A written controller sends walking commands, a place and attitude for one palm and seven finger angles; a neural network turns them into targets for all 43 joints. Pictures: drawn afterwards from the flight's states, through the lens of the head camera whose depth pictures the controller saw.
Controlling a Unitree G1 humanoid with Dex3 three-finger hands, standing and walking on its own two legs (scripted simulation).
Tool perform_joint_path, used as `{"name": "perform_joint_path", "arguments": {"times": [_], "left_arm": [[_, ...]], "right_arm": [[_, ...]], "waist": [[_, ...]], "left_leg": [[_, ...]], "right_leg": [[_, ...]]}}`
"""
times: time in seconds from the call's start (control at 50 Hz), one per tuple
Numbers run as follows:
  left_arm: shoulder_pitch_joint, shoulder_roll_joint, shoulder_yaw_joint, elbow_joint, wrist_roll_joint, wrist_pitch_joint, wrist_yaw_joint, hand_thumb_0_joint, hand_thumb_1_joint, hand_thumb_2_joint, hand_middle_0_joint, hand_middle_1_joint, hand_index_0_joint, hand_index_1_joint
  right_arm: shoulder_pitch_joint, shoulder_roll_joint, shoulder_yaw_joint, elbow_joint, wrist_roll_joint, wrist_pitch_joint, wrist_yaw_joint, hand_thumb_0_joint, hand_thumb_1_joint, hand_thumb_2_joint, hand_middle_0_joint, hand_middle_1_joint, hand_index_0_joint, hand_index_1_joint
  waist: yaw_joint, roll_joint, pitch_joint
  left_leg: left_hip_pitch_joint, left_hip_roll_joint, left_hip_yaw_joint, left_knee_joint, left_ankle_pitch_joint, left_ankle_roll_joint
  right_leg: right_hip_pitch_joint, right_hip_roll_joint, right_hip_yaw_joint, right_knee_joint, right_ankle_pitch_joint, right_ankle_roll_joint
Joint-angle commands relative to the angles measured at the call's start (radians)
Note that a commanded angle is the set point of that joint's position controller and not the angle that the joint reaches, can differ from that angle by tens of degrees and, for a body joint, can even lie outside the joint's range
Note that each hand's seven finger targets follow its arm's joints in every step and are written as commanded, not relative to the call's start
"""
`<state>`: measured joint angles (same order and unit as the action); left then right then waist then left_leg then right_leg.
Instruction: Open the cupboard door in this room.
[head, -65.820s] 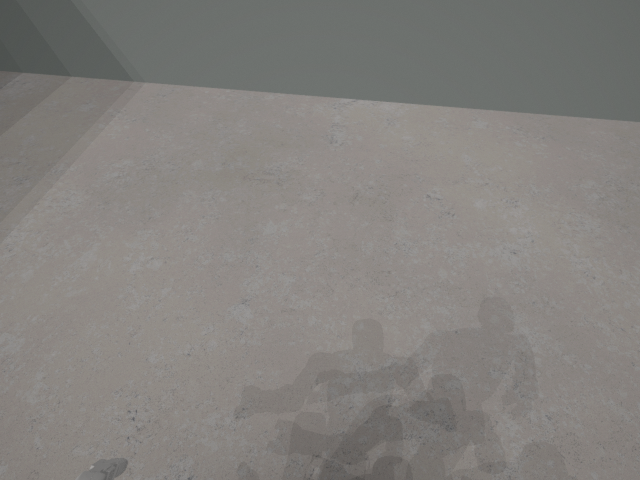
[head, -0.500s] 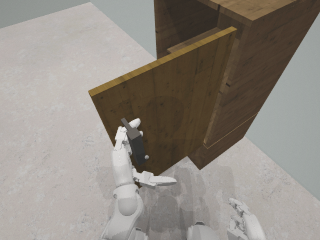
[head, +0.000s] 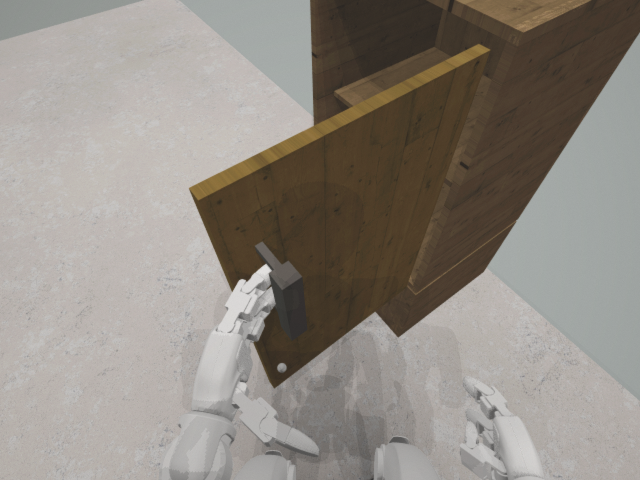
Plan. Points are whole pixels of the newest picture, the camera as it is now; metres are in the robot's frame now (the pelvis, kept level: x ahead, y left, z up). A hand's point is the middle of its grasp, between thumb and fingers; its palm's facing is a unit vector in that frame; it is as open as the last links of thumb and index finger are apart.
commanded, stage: slide the hand sideways off the handle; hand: left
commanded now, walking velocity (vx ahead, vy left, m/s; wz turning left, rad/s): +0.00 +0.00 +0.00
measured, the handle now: (280, 291) +0.33 +0.07 +0.05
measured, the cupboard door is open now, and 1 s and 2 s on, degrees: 92 92 92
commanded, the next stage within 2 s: draw the hand back to the body in 0.68 s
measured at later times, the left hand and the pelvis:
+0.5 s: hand (244, 392) +0.21 +0.09 +0.06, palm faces -0.11 -0.99 -0.03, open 16.2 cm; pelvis +0.01 -0.01 -0.01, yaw +0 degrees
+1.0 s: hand (189, 396) +0.20 +0.14 +0.09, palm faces -0.09 -0.99 -0.08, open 16.3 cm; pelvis +0.01 -0.01 +0.00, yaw +0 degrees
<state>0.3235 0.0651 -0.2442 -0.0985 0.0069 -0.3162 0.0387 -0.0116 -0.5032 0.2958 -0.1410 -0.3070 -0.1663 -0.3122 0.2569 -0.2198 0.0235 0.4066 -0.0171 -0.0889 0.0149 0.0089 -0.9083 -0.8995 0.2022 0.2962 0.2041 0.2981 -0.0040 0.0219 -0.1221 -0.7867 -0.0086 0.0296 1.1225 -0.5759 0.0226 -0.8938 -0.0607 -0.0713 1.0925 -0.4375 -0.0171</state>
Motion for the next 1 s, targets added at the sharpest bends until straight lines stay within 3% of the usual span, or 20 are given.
{"name": "perform_joint_path", "arguments": {"times": [0.0,0.1,0.32,0.36,0.38,0.44,0.52,0.6,0.66,0.7,0.74,0.8,0.86,0.94,0.98], "left_arm": [[-0.047,-0.005,0.005,-0.284,-0.02,-0.073,-0.013,0.0,-0.5,0.3,-0.15,-0.3,-0.15,-0.3],[0.038,0.024,0.022,-0.329,-0.038,-0.076,-0.049,0.0,-0.5,0.3,-0.15,-0.3,-0.15,-0.3],[0.151,0.087,0.115,-0.373,-0.081,-0.062,-0.102,0.0,-0.5,0.3,-0.15,-0.3,-0.15,-0.3],[0.206,0.102,0.137,-0.394,-0.093,-0.071,-0.113,0.0,-0.5,0.3,-0.15,-0.3,-0.15,-0.3],[0.242,0.091,0.134,-0.382,-0.103,-0.07,-0.12,0.0,-0.5,0.3,-0.15,-0.3,-0.15,-0.3],[0.239,0.127,0.176,-0.391,-0.117,-0.078,-0.142,0.0,-0.5,0.3,-0.15,-0.3,-0.15,-0.3],[0.251,0.15,0.211,-0.382,-0.14,-0.093,-0.172,0.0,-0.5,0.3,-0.15,-0.3,-0.15,-0.3],[0.281,0.171,0.248,-0.391,-0.17,-0.104,-0.21,0.0,-0.5,0.3,-0.15,-0.3,-0.15,-0.3],[0.255,0.177,0.249,-0.399,-0.192,-0.098,-0.236,0.0,-0.5,0.3,-0.15,-0.3,-0.15,-0.3],[0.262,0.197,0.284,-0.384,-0.201,-0.098,-0.245,0.0,-0.5,0.3,-0.15,-0.3,-0.15,-0.3],[0.24,0.173,0.249,-0.399,-0.203,-0.097,-0.253,0.0,-0.5,0.3,-0.15,-0.3,-0.15,-0.3],[0.239,0.223,0.288,-0.458,-0.208,-0.087,-0.244,0.0,-0.5,0.3,-0.15,-0.3,-0.15,-0.3],[0.241,0.27,0.347,-0.476,-0.212,-0.048,-0.229,0.0,-0.5,0.3,-0.15,-0.3,-0.15,-0.3],[0.274,0.247,0.365,-0.455,-0.246,-0.005,-0.242,0.0,-0.5,0.3,-0.15,-0.3,-0.15,-0.3],[0.289,0.229,0.352,-0.443,-0.258,0.01,-0.258,0.0,-0.5,0.3,-0.15,-0.3,-0.15,-0.3]], "right_arm": [[-0.045,-0.102,-0.046,-0.175,0.005,-0.055,-0.014,0.0,-0.9,-0.9,0.2,0.3,0.2,0.3],[-0.031,-0.106,-0.05,-0.18,0.008,-0.068,-0.02,0.0,-0.9,-0.9,0.2,0.3,0.2,0.3],[-0.021,-0.108,-0.054,-0.201,0.016,-0.064,-0.035,0.0,-0.9,-0.9,0.2,0.3,0.2,0.3],[-0.025,-0.106,-0.057,-0.204,0.018,-0.067,-0.037,0.0,-0.9,-0.9,0.2,0.3,0.2,0.3],[-0.022,-0.102,-0.058,-0.206,0.019,-0.067,-0.035,0.0,-0.9,-0.9,0.2,0.3,0.2,0.3],[-0.024,-0.106,-0.062,-0.202,0.023,-0.063,-0.04,0.0,-0.9,-0.9,0.2,0.3,0.2,0.3],[-0.035,-0.109,-0.065,-0.197,0.027,-0.067,-0.049,0.0,-0.9,-0.9,0.2,0.3,0.2,0.3],[-0.036,-0.113,-0.071,-0.197,0.03,-0.074,-0.057,0.0,-0.9,-0.9,0.2,0.3,0.2,0.3],[-0.042,-0.114,-0.068,-0.195,0.033,-0.078,-0.062,0.0,-0.9,-0.9,0.2,0.3,0.2,0.3],[-0.042,-0.117,-0.07,-0.187,0.034,-0.079,-0.065,0.0,-0.9,-0.9,0.2,0.3,0.2,0.3],[-0.049,-0.119,-0.067,-0.196,0.036,-0.085,-0.067,0.0,-0.9,-0.9,0.2,0.3,0.2,0.3],[-0.044,-0.122,-0.067,-0.202,0.039,-0.086,-0.07,0.0,-0.9,-0.9,0.2,0.3,0.2,0.3],[-0.037,-0.119,-0.063,-0.203,0.046,-0.074,-0.077,0.0,-0.9,-0.9,0.2,0.3,0.2,0.3],[-0.046,-0.116,-0.054,-0.2,0.057,-0.071,-0.083,0.0,-0.9,-0.9,0.2,0.3,0.2,0.3],[-0.052,-0.118,-0.05,-0.198,0.06,-0.076,-0.085,0.0,-0.9,-0.9,0.2,0.3,0.2,0.3]], "waist": [[-0.016,-0.051,-0.203],[-0.01,-0.043,-0.245],[-0.004,-0.07,-0.234],[0.014,-0.039,-0.259],[0.012,-0.055,-0.247],[0.004,-0.073,-0.233],[0.0,-0.051,-0.2],[0.007,-0.061,-0.23],[-0.005,-0.052,-0.215],[0.003,-0.057,-0.219],[-0.005,-0.034,-0.207],[0.01,-0.007,-0.246],[0.015,-0.015,-0.236],[0.009,-0.043,-0.184],[0.005,-0.027,-0.153]], "left_leg": [[0.001,-0.015,-0.062,-0.172,0.217,-0.016],[0.004,-0.015,-0.067,-0.152,0.261,-0.018],[-0.046,-0.022,-0.055,-0.119,0.256,-0.015],[-0.041,-0.023,-0.055,-0.117,0.293,-0.018],[-0.044,-0.023,-0.052,-0.116,0.287,-0.018],[-0.07,-0.023,-0.046,-0.102,0.262,-0.016],[-0.095,-0.023,-0.043,-0.087,0.216,-0.017],[-0.097,-0.023,-0.044,-0.073,0.227,-0.015],[-0.118,-0.024,-0.043,-0.059,0.216,-0.012],[-0.121,-0.022,-0.044,-0.059,0.21,-0.014],[-0.11,-0.022,-0.046,-0.065,0.193,-0.013],[-0.069,-0.021,-0.048,-0.088,0.223,-0.012],[-0.041,-0.021,-0.048,-0.125,0.224,-0.01],[-0.003,-0.02,-0.047,-0.173,0.215,-0.011],[0.022,-0.017,-0.05,-0.197,0.223,-0.011]], "right_leg": [[0.233,0.036,0.025,-0.13,0.142,-0.022],[0.238,0.037,0.022,-0.106,0.181,-0.022],[0.258,0.04,0.036,-0.1,0.197,-0.016],[0.281,0.041,0.038,-0.087,0.232,-0.022],[0.28,0.041,0.037,-0.093,0.232,-0.018],[0.282,0.04,0.05,-0.102,0.214,-0.014],[0.253,0.04,0.066,-0.116,0.14,-0.014],[0.263,0.041,0.073,-0.111,0.143,-0.014],[0.267,0.037,0.091,-0.129,0.119,-0.012],[0.264,0.036,0.09,-0.127,0.102,-0.012],[0.234,0.039,0.079,-0.126,0.069,-0.011],[0.266,0.043,0.069,-0.127,0.1,-0.015],[0.314,0.048,0.069,-0.17,0.088,-0.014],[0.347,0.05,0.059,-0.226,0.076,-0.006],[0.35,0.053,0.047,-0.241,0.087,-0.006]]}}
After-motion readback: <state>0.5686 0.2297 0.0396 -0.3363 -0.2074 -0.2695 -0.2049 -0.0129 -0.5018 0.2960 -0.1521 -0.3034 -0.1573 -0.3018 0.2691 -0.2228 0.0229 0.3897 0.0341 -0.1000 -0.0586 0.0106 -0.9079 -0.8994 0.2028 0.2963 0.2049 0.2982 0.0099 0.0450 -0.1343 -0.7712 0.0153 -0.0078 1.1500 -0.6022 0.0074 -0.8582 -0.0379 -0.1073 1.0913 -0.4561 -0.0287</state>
